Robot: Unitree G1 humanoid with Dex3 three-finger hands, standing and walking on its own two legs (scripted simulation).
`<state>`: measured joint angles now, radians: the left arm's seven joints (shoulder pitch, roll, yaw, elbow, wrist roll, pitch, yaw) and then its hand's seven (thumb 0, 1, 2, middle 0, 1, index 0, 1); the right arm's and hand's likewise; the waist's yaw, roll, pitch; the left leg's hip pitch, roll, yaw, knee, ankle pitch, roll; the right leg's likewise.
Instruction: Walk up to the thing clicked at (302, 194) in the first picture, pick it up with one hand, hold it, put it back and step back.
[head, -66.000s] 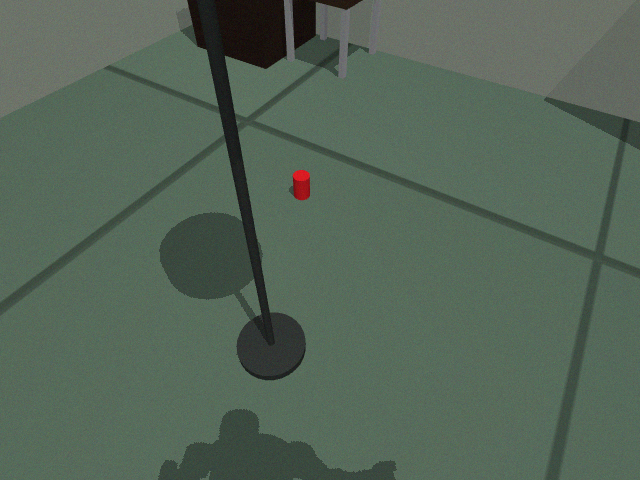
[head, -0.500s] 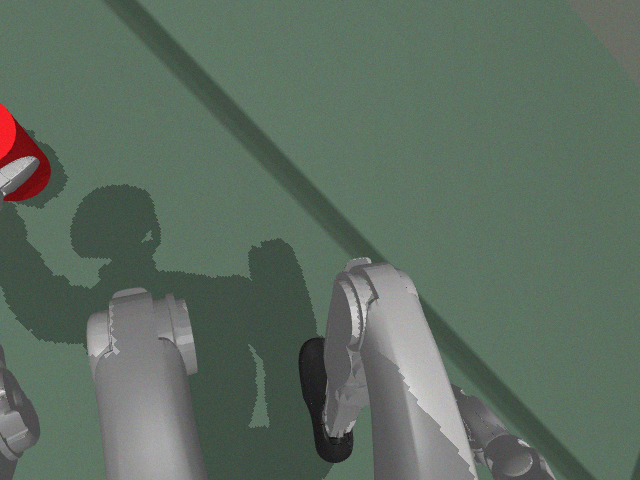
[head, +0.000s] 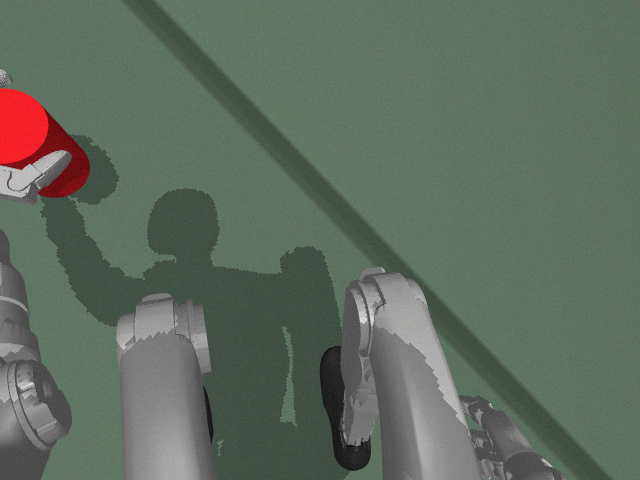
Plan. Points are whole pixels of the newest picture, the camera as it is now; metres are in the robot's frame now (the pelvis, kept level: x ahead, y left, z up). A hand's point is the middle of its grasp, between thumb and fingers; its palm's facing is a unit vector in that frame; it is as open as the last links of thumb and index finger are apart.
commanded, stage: settle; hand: left
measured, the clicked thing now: (33, 149) +0.48 +0.28 -0.07
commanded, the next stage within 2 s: lift in 0.38 s
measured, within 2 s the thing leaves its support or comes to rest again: neither
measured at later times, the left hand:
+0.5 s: hand out of the picture +0.47 +0.28 +0.00, palm faces +0.30 -0.95 -0.02, open 10.2 cm
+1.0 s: hand out of the picture +0.45 +0.28 +0.08, palm faces +0.25 -0.97 -0.04, open 10.2 cm
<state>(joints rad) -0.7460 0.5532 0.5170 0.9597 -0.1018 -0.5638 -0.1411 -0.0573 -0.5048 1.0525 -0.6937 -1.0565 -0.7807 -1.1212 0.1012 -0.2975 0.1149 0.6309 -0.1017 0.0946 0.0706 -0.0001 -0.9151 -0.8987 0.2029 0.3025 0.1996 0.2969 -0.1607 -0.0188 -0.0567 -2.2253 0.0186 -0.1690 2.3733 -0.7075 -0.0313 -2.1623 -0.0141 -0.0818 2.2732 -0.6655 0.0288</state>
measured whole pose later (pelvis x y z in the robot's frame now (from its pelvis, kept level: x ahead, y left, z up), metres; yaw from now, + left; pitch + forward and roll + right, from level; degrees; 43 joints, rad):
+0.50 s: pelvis +0.00 +0.00 +0.02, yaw +1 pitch +33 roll -7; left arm -0.75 0.50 0.50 0.97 -0.09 -0.56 -0.13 -0.05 -0.51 1.06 -0.70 -1.06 -0.78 -1.12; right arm 0.12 -0.28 0.08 0.65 -0.09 0.07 0.06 0.00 -0.91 -0.90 0.20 0.30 0.20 0.30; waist -0.15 -0.01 -0.09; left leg -2.18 0.02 -0.14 2.30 -0.70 -0.03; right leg -2.13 -0.02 -0.06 2.22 -0.66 0.03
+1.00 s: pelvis +0.00 +0.00 +0.07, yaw +3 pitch +33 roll -5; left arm -0.62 0.42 0.44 0.78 -0.12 -0.46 -0.17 -0.05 -0.51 1.06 -0.70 -1.06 -0.79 -1.12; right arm 0.15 -0.26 0.02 0.63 -0.02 0.05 0.03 0.00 -0.93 -0.90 0.20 0.30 0.20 0.30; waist -0.10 0.02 -0.17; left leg -2.03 0.03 -0.10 2.13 -0.68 -0.02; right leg -1.98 -0.03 -0.04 2.06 -0.66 0.03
